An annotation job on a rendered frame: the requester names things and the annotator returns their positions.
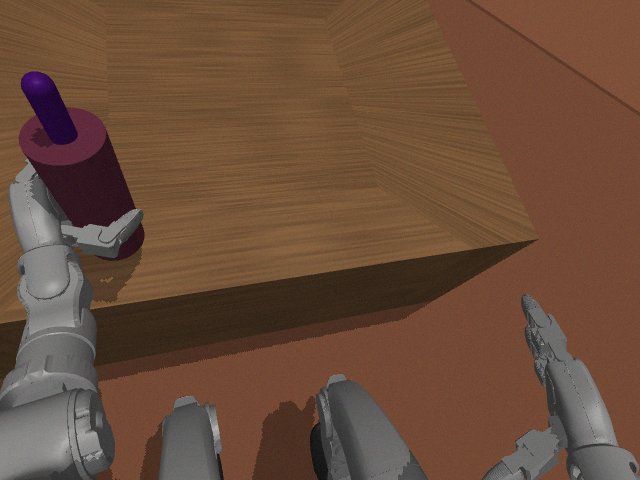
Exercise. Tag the right robot foot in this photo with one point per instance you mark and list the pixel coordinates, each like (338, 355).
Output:
(317, 453)

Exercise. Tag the left robot hand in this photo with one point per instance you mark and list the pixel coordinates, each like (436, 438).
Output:
(38, 220)

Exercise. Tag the right robot arm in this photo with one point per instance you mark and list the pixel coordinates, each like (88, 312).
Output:
(601, 462)

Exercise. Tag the left robot arm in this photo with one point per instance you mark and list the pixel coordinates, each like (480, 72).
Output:
(53, 424)

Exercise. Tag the right robot hand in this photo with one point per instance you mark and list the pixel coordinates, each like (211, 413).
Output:
(578, 414)

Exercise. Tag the bottle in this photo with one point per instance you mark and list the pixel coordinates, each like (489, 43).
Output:
(71, 151)

